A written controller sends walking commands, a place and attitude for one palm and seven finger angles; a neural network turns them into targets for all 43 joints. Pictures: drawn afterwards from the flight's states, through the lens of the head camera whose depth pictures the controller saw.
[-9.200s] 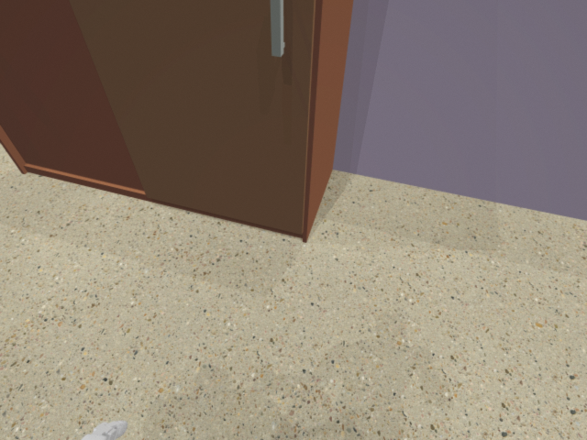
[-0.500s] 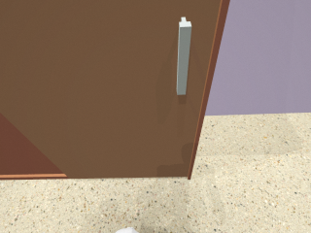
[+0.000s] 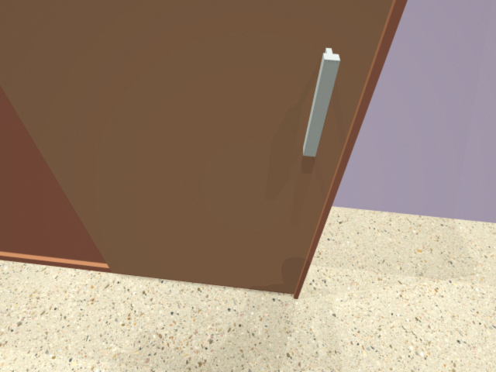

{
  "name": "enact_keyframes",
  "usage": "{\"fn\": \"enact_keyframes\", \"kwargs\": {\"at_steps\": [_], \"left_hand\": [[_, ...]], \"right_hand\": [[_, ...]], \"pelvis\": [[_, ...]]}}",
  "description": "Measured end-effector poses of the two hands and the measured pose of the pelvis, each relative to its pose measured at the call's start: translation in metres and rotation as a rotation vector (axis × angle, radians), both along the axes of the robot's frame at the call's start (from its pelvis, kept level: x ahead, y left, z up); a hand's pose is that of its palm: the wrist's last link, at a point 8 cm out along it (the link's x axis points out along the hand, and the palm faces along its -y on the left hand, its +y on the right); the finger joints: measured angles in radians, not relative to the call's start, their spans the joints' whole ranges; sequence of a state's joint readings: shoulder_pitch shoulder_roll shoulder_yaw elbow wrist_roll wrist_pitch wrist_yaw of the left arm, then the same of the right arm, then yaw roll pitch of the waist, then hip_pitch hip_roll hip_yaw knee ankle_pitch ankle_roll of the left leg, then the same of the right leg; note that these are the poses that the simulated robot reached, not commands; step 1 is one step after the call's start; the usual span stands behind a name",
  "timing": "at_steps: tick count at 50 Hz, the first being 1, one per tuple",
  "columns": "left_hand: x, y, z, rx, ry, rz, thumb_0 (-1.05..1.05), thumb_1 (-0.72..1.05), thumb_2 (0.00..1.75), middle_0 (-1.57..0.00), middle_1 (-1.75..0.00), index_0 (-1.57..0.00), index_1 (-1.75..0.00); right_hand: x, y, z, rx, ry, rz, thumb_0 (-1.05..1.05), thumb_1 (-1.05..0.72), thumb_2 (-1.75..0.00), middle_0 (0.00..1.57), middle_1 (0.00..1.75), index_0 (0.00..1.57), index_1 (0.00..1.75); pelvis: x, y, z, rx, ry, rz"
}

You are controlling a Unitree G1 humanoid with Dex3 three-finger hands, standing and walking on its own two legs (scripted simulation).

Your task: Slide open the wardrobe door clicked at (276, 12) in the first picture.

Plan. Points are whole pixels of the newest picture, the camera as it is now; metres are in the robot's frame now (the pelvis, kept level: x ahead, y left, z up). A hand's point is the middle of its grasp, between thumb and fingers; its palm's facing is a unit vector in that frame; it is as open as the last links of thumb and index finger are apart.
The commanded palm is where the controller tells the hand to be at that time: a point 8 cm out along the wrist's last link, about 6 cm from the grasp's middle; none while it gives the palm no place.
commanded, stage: come to a stop and stand still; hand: right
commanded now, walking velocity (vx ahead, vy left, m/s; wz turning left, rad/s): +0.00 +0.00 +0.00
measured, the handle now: (318, 105) +0.57 -0.09 +0.17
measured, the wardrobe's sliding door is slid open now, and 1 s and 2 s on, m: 0.00 0.00 0.00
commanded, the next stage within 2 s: look again from close up in 0.78 s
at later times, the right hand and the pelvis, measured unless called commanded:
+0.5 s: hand out of the picture -0.04 -0.17 -0.19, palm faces +0.04 +0.99 -0.16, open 7.4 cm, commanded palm none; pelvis -0.01 -0.02 -0.01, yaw -1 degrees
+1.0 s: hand out of the picture +0.01 -0.22 -0.18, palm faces +0.01 +0.97 -0.23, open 7.4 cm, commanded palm none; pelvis +0.00 -0.03 +0.00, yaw +0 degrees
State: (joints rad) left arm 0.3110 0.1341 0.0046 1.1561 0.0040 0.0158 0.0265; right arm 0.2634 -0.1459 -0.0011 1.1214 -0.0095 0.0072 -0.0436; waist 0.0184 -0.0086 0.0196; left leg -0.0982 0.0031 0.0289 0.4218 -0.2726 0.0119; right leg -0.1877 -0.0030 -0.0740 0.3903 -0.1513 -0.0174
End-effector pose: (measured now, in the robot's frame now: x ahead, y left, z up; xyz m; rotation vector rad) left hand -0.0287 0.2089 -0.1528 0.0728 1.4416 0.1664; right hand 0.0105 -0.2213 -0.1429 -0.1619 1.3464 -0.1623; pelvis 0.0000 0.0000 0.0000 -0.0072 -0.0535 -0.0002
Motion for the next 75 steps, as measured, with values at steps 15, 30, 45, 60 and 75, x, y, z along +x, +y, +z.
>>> {"fn": "enact_keyframes", "kwargs": {"at_steps": [15,30,45,60,75], "left_hand": [[-0.037,-0.005,0.006,0.017,0.08,0.01,0.01,0.9,0.9,-0.2,-0.3,-0.2,-0.29],[0.019,-0.018,-0.006,0.022,-0.097,-0.062,0.03,0.93,0.9,-0.2,-0.3,-0.2,-0.29],[0.054,0.002,0.013,0.089,-0.158,-0.096,0.01,0.91,0.9,-0.2,-0.3,-0.2,-0.29],[0.081,0.022,0.023,0.128,-0.186,-0.129,0.01,0.9,0.9,-0.2,-0.3,-0.2,-0.29],[0.086,0.029,0.021,0.119,-0.168,-0.136,0.01,0.9,0.9,-0.2,-0.3,-0.2,-0.29]], "right_hand": [[-0.058,0.022,-0.01,0.074,0.12,-0.042,0.0,-0.91,-0.9,0.2,0.3,0.2,0.3],[-0.038,-0.018,-0.01,0.014,0.015,-0.026,0.0,-0.91,-0.9,0.2,0.3,0.2,0.3],[-0.006,-0.046,-0.005,-0.017,-0.036,0.015,0.0,-0.91,-0.9,0.2,0.3,0.2,0.3],[0.001,-0.051,-0.003,-0.024,-0.027,0.03,0.0,-0.91,-0.9,0.2,0.3,0.2,0.3],[0.013,-0.053,0.003,-0.047,-0.027,0.042,0.0,-0.91,-0.9,0.2,0.3,0.2,0.3]], "pelvis": [[-0.013,-0.001,-0.001,0.012,0.016,-0.003],[-0.008,-0.026,-0.011,0.022,0.023,-0.015],[-0.005,-0.028,-0.006,0.014,0.037,-0.006],[-0.002,-0.023,-0.003,0.015,0.033,-0.008],[0.004,-0.017,-0.001,0.01,0.037,-0.006]]}}
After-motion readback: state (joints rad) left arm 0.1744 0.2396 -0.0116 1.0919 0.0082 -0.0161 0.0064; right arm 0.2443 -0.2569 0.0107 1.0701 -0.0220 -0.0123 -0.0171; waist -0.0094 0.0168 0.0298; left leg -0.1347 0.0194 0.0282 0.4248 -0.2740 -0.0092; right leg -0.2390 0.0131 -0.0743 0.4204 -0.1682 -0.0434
